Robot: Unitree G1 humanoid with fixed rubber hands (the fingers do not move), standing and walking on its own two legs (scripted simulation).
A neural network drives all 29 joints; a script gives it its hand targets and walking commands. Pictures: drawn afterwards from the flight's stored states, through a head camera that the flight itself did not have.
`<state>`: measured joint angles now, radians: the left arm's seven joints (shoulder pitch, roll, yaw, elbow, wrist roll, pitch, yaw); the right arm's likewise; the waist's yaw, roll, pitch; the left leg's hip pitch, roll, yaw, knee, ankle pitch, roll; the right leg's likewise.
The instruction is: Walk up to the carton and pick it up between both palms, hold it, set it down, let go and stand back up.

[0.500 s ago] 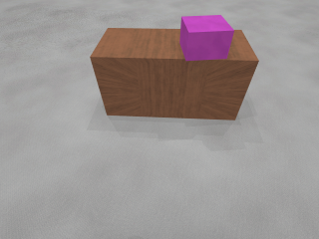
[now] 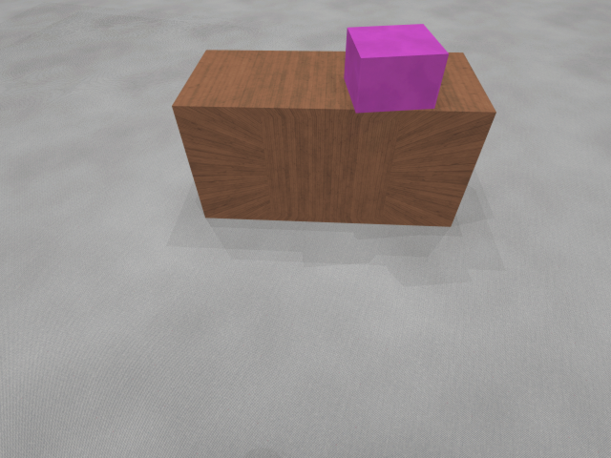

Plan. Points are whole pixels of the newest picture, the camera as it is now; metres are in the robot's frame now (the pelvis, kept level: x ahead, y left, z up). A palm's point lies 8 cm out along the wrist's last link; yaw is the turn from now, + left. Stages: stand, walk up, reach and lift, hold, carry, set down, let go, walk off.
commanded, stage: stand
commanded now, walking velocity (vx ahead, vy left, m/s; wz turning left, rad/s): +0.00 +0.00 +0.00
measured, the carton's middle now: (390, 67) +1.37 -0.29 -0.10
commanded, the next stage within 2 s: walk up in 0.64 s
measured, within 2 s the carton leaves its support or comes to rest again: neither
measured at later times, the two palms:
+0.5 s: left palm out of the picture -0.02 +0.19 -0.15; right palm out of the picture -0.03 -0.19 -0.15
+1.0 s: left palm out of the picture -0.02 +0.21 -0.15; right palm out of the picture +0.02 -0.22 -0.15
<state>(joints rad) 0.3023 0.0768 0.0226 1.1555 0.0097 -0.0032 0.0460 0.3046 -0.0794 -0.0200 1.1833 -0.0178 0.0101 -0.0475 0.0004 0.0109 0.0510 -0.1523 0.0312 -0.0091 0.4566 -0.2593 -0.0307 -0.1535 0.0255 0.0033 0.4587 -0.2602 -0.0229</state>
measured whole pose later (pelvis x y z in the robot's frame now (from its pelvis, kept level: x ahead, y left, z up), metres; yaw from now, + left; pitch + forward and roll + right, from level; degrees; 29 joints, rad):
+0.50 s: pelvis +0.00 -0.01 +0.00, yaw +0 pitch -2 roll +0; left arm 0.31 0.08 0.02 1.14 0.01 -0.01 0.04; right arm 0.31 -0.08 -0.02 1.18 -0.02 0.01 -0.04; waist 0.00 0.01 0.05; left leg -0.15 0.04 -0.02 0.45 -0.26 -0.04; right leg -0.15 0.03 0.00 0.45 -0.26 -0.03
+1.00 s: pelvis +0.03 +0.01 -0.01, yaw -1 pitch -2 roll +0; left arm 0.40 0.10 0.04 1.11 0.04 -0.03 0.03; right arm 0.34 -0.17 -0.04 1.08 -0.07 -0.02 -0.01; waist 0.04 0.03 0.03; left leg -0.31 0.02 0.04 0.78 -0.53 0.01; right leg -0.16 0.05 0.06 0.54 -0.34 -0.05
